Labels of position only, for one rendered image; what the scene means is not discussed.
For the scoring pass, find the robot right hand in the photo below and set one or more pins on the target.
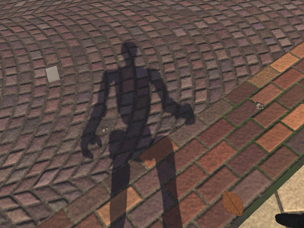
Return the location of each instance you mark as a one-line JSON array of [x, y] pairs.
[[290, 220]]

